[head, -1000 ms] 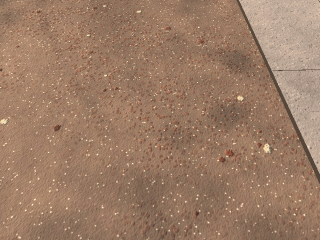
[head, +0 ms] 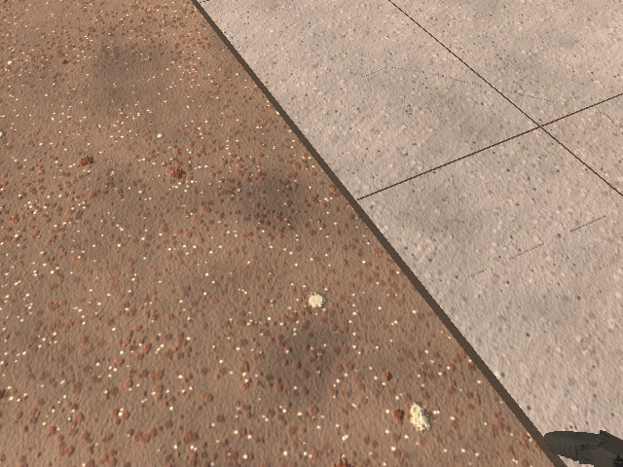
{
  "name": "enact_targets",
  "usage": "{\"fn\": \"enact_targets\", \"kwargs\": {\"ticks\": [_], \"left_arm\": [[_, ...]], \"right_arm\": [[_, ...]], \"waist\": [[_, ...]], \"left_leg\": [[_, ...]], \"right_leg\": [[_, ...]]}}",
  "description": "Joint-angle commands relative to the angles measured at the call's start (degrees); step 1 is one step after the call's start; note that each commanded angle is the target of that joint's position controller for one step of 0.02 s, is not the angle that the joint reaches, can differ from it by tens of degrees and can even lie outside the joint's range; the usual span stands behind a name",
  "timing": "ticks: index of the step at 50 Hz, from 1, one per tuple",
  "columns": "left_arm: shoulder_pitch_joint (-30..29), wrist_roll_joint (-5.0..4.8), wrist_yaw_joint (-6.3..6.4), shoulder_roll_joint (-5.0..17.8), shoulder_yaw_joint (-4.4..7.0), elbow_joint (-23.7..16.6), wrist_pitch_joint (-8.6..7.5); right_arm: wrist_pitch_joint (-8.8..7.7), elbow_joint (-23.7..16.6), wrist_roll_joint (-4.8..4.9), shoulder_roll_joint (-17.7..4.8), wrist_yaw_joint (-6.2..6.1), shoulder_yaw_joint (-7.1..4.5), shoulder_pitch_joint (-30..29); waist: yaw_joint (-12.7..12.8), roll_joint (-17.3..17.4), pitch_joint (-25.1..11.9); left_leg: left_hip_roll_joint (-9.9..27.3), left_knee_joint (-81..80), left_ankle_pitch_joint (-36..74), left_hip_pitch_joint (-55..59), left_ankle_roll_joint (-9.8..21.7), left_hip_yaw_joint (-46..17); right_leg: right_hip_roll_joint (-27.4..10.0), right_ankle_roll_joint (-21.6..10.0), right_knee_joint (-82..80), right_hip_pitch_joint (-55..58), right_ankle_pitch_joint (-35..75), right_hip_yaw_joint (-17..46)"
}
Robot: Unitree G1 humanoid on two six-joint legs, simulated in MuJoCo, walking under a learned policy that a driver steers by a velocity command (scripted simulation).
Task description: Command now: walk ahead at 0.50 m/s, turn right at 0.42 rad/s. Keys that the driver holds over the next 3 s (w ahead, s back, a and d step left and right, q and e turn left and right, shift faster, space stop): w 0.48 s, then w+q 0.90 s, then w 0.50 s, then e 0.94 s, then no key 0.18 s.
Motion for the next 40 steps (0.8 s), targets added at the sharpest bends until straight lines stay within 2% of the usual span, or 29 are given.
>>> {"fn": "enact_targets", "kwargs": {"ticks": [1,2,3,5,8,11,14,17,18,19,20,21,22,23,24,25,26,27,28,29,31,33,36,40], "left_arm": [[-3.6,0.35,0.2,7.4,1.11,-6.0,-1.19],[-6.3,1.03,0.03,6.7,1.14,-7.0,-1.44],[-6.6,0.85,-0.34,5.6,1.13,-7.3,-1.49],[-5.7,0.62,-0.75,3.3,0.6,-7.0,-1.26],[-9.5,1.5,-1.15,1.2,-0.45,-8.1,-1.38],[-14.7,1.34,-1.91,0.4,-1.18,-8.7,-2.17],[-19.6,0.86,-2.41,1.3,-1.04,-9.9,-2.57],[-21.9,0.66,-2.85,2.6,-0.57,-11.1,-2.8],[-20.9,0.72,-2.9,3.3,-0.25,-11.0,-2.87],[-17.4,0.99,-2.77,4.3,0.42,-10.1,-2.9],[-10.4,1.3,-2.36,6.4,1.71,-7.8,-2.75],[-0.5,1.69,-1.69,9.9,2.99,-5.9,-2.49],[3.8,2.26,-1.36,16.2,4.13,-5.2,-2.05],[4.9,1.32,-1.56,11.6,3.04,-4.8,-1.99],[1.0,1.16,-1.69,9.2,2.06,-4.9,-2.26],[-2.5,1.43,-1.72,7.2,1.48,-5.3,-2.38],[-5.4,1.82,-1.91,5.3,0.92,-5.3,-2.58],[-7.2,2.36,-2.01,4.0,0.57,-5.3,-2.98],[-8.0,2.49,-2.06,3.8,0.69,-5.0,-3.39],[-8.0,2.39,-2.07,3.9,0.87,-4.4,-4.01],[-7.6,2.61,-1.81,4.8,1.33,-3.0,-4.86],[-6.7,2.79,-1.35,5.3,1.54,-1.7,-5.03],[-6.5,2.51,-0.83,6.1,1.57,-0.7,-4.92],[-2.2,1.93,-0.34,7.6,1.95,1.9,-4.02]], "right_arm": [[0.63,0.0,-0.1,-7.6,-0.18,-2.99,12.7],[0.85,0.6,-0.29,-6.6,-0.13,-2.62,11.0],[0.78,0.9,-0.63,-5.9,-0.18,-2.26,10.3],[0.49,2.1,-0.02,-5.3,0.03,-2.15,10.0],[0.42,3.7,0.83,-8.1,0.03,-2.89,10.4],[1.04,5.0,1.21,-9.9,-0.12,-3.23,11.1],[1.63,7.0,1.77,-11.1,-0.08,-3.38,14.3],[2.43,8.6,2.25,-12.0,-0.25,-3.61,15.8],[2.77,9.0,2.31,-12.4,-0.38,-3.71,15.7],[3.07,9.1,2.42,-12.6,-0.57,-3.68,14.9],[3.23,9.3,2.28,-11.5,-0.72,-3.21,15.3],[3.11,8.2,1.18,-9.0,-0.9,-2.02,15.0],[2.11,6.2,0.4,-2.7,-0.72,0.08,20.5],[1.07,6.9,1.35,-6.9,-0.55,-0.78,18.7],[0.52,5.6,2.72,-10.2,-0.24,-1.83,14.2],[0.54,5.3,2.71,-9.8,-0.33,-1.69,11.5],[0.89,5.5,1.87,-9.1,-0.44,-1.74,10.3],[1.6,5.8,1.55,-8.5,-0.4,-1.91,11.1],[2.34,6.4,1.69,-7.3,-0.29,-1.74,12.4],[3.05,6.8,1.78,-6.1,-0.32,-1.57,13.0],[3.92,6.2,1.75,-5.3,-0.58,-1.53,11.3],[4.0,5.3,1.6,-4.9,-0.56,-1.55,8.7],[3.56,4.1,1.54,-4.0,0.31,-1.19,4.2],[3.38,0.8,1.57,-2.6,1.72,-0.43,-3.4]], "waist": [[-7.9,5.6,-5.3],[-7.1,4.9,-1.7],[-5.6,6.3,-0.5],[-4.3,8.0,-0.4],[-4.4,6.9,0.5],[-6.1,6.2,0.9],[-7.7,6.4,1.5],[-7.2,6.8,2.3],[-6.1,6.9,1.8],[-3.5,6.7,-0.1],[-0.2,5.5,-4.5],[4.1,2.1,-11.7],[1.8,-13.1,-18.6],[3.7,-11.2,-20.4],[2.9,-8.0,-11.5],[1.4,-4.7,-7.3],[-0.1,-2.9,-3.8],[-2.0,-3.9,-2.7],[-3.1,-4.5,-2.4],[-3.7,-4.0,-2.1],[-3.9,-2.6,-0.2],[-3.3,-1.5,0.9],[-1.8,-1.2,2.1],[1.4,0.3,4.6]], "left_leg": [[20.6,-14.6,-14.1,31.5,10.3,-29.4],[18.4,-15.7,-7.1,26.3,10.3,-24.4],[16.6,-17.1,-2.7,22.7,10.0,-20.4],[15.0,-19.3,2.0,19.8,10.6,-16.0],[15.4,-21.8,7.7,18.2,12.1,-11.7],[13.8,-22.5,9.3,17.0,10.9,-6.5],[14.4,-22.0,9.2,18.2,10.0,-5.2],[16.8,-20.1,10.7,22.2,8.8,-5.7],[17.1,-18.3,13.6,23.1,8.1,-5.4],[16.1,-14.0,20.8,23.0,7.1,-3.8],[13.5,-5.2,27.5,21.1,5.7,-1.2],[10.8,9.5,19.4,12.2,3.3,1.3],[1.4,31.5,-13.0,-10.0,-1.0,3.3],[1.6,40.0,-24.5,-17.4,-1.0,-4.4],[4.7,41.8,-20.4,-21.7,-0.2,-4.4],[7.2,39.7,-15.3,-20.3,0.1,-3.3],[8.6,36.7,-11.7,-18.3,-0.3,-2.9],[10.0,34.7,-8.9,-14.8,-0.5,-3.6],[10.3,33.8,-7.3,-12.1,-0.9,-3.8],[10.1,33.2,-6.2,-11.0,-1.2,-4.0],[9.7,30.4,-2.3,-12.8,-2.0,-5.3],[9.1,25.1,3.7,-15.1,-2.4,-6.4],[8.1,14.7,13.1,-13.3,-1.7,-4.1],[7.4,6.5,14.8,-14.8,-0.2,-1.0]], "right_leg": [[-6.2,1.7,17.6,-29.8,5.5,-2.0],[-7.4,1.8,14.8,-29.3,7.9,-2.3],[-8.7,1.7,12.3,-26.9,9.3,-2.7],[-9.4,1.9,7.4,-24.2,9.7,-4.6],[-10.8,2.6,-2.5,-24.0,13.8,-7.0],[-10.4,2.6,-14.1,-20.0,23.4,-8.9],[-8.9,2.4,-20.5,-16.6,27.9,-10.1],[-8.3,0.3,-24.4,-15.5,25.0,-10.1],[-7.7,-0.5,-25.6,-13.1,23.8,-10.7],[-6.5,-1.6,-27.8,-7.3,23.9,-12.0],[-5.2,-3.1,-28.8,3.2,23.8,-13.0],[-12.2,-6.1,-27.3,18.3,24.0,-5.6],[-26.7,-15.2,-31.5,36.7,16.6,20.6],[-27.9,-17.1,-37.9,36.2,7.5,31.0],[-25.9,-14.6,-39.0,29.7,7.4,23.3],[-23.6,-12.8,-39.7,22.7,11.6,15.7],[-21.5,-11.8,-41.5,16.4,16.6,10.8],[-19.9,-10.9,-43.2,11.8,20.6,6.9],[-19.3,-10.8,-45.0,8.9,22.7,4.3],[-19.2,-11.0,-46.3,7.0,25.3,1.8],[-19.3,-10.9,-48.2,5.5,29.2,-2.7],[-19.0,-10.2,-48.8,6.7,32.3,-6.6],[-17.4,-8.2,-49.7,7.2,33.4,-12.6],[-19.5,-7.3,-49.0,13.4,34.9,-15.9]]}}
Next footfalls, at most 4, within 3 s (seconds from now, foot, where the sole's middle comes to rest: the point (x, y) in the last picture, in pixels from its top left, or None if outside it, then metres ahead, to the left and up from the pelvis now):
0.42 right None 0.36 -0.16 -0.76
0.96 left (308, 379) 0.67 0.07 -0.76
1.42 right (367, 270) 0.98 -0.06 -0.76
1.92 left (238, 229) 1.10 0.29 -0.76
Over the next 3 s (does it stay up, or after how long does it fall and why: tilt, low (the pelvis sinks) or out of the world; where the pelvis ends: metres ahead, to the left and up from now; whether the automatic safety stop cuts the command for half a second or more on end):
stays up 1.15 0.21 0.02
